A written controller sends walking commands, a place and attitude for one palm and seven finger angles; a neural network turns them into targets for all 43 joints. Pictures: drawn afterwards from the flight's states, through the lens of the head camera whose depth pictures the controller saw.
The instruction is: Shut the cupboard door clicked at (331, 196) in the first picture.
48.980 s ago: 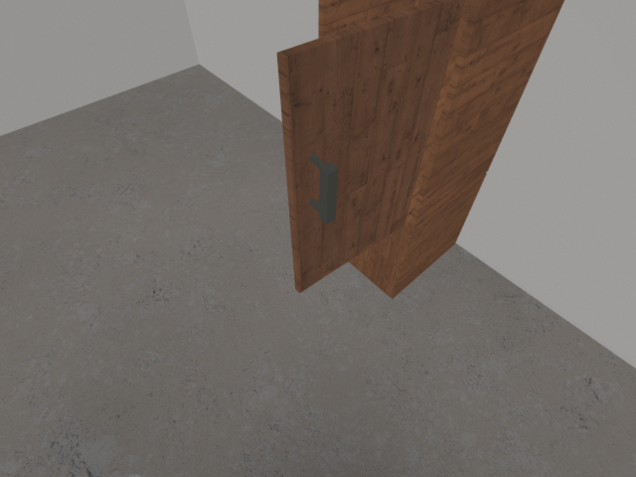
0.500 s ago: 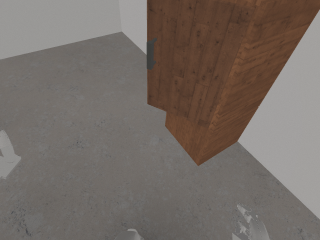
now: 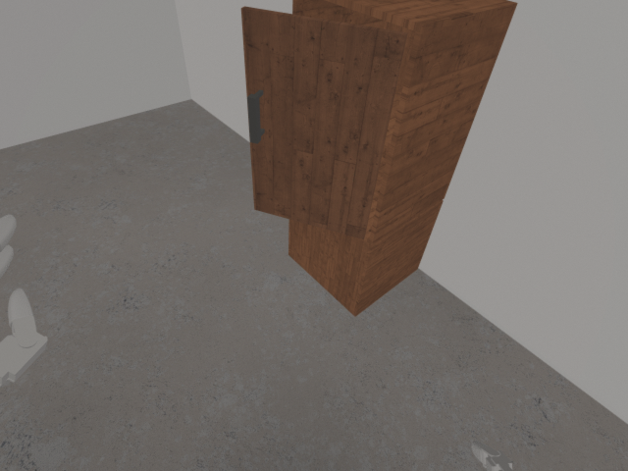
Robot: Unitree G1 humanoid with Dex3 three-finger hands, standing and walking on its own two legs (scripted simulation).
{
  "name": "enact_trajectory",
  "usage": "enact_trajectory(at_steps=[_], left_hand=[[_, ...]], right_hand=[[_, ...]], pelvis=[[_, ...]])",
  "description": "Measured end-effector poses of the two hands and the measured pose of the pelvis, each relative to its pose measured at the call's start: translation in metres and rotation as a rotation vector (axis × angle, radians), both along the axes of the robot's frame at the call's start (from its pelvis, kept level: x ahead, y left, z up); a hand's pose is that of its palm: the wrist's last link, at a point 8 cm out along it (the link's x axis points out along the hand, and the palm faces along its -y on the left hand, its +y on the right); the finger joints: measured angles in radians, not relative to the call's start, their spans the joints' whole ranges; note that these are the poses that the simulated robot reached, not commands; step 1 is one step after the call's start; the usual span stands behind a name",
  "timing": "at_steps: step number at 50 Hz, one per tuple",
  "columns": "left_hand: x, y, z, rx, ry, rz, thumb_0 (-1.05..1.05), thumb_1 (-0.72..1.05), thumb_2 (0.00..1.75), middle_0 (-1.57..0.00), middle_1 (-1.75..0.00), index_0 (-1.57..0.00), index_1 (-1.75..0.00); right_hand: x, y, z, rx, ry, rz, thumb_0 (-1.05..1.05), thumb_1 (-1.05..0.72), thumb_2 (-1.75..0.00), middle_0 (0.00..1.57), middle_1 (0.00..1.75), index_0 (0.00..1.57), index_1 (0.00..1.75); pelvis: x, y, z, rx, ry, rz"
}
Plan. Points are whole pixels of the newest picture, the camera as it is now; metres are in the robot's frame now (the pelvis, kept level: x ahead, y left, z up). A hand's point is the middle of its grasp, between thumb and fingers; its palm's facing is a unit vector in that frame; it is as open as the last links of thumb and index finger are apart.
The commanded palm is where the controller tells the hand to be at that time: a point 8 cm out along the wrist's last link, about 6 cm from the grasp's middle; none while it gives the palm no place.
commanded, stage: stop stepping back and stand still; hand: left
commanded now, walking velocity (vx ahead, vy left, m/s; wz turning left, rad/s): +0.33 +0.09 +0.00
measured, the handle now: (257, 116) +0.94 +0.21 +0.01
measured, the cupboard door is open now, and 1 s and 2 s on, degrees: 30 30 30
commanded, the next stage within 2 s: let the arm hang, fingers relaxed in 0.44 s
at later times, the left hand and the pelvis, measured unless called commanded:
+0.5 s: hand out of the picture +0.16 +0.29 +0.16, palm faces +0.48 -0.76 -0.43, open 7.4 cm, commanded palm +0.11 +0.32 +0.18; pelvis -0.03 +0.02 +0.00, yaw +1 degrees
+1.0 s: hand out of the picture +0.02 +0.24 -0.17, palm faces +0.07 -0.98 -0.21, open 7.0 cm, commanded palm none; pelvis -0.02 +0.04 +0.00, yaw +3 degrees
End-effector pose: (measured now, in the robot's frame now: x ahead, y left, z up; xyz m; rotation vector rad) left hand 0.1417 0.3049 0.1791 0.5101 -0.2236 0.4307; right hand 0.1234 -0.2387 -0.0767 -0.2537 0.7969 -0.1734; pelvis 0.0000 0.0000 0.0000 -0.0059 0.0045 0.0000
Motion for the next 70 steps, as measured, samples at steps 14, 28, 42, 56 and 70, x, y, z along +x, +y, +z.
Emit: enact_trajectory(at_steps=[14, 28, 42, 56, 70], left_hand=[[-0.015, 0.021, 0.008, 0.054, -0.076, 0.005, 0.01, 0.89, 0.9, -0.21, -0.3, -0.21, -0.31], [-0.018, 0.029, -0.014, 0.014, -0.02, 0.023, 0.01, 0.89, 0.9, -0.21, -0.3, -0.21, -0.31], [-0.091, -0.058, -0.312, -0.619, 1.231, 0.019, -0.02, 0.95, 0.9, -0.2, -0.3, -0.2, -0.3], [-0.148, 0.008, -0.306, -0.553, 1.448, 0.22, -0.01, 0.93, 0.9, -0.2, -0.3, -0.2, -0.3], [-0.141, 0.023, -0.298, -0.522, 1.451, 0.235, 0.0, 0.91, 0.9, -0.2, -0.3, -0.2, -0.3]], right_hand=[[-0.059, 0.008, -0.005, -0.015, -0.033, -0.082, 0.01, -0.9, -0.9, 0.2, 0.3, 0.2, 0.3], [-0.017, 0.026, -0.014, 0.0, -0.002, 0.044, 0.01, -0.9, -0.9, 0.21, 0.3, 0.21, 0.3], [-0.046, 0.041, -0.053, 0.066, 0.283, 0.051, 0.0, -0.9, -0.9, 0.2, 0.3, 0.2, 0.3], [-0.116, 0.044, -0.057, 0.067, 0.532, -0.056, 0.0, -0.9, -0.9, 0.2, 0.3, 0.2, 0.3], [-0.094, 0.031, -0.054, 0.043, 0.487, -0.068, 0.0, -0.9, -0.9, 0.2, 0.3, 0.2, 0.3]], pelvis=[[-0.032, 0.016, -0.003, -0.009, -0.029, 0.017], [-0.02, 0.03, -0.009, -0.014, -0.022, 0.029], [-0.025, 0.035, -0.013, 0.007, -0.017, 0.067], [-0.014, 0.049, 0.005, -0.006, -0.027, 0.045], [-0.01, 0.055, 0.008, 0.005, -0.042, 0.03]])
